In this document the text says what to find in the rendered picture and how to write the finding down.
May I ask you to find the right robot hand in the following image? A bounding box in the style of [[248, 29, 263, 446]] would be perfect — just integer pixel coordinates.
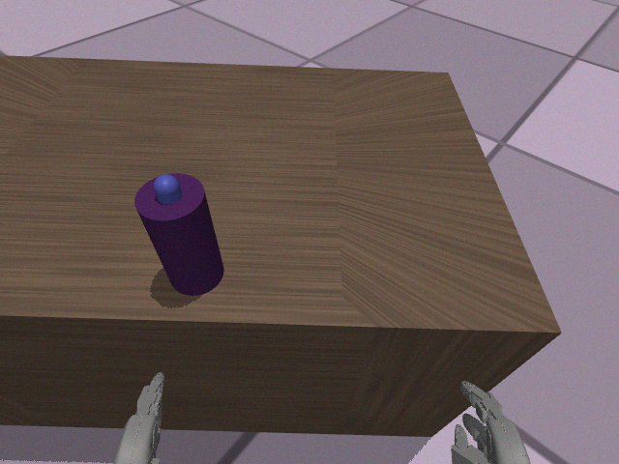
[[451, 381, 531, 464]]

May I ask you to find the left robot hand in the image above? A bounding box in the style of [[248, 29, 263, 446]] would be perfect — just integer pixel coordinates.
[[113, 372, 164, 464]]

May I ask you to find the bottle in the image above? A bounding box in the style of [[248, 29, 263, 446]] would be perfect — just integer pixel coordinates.
[[134, 173, 224, 296]]

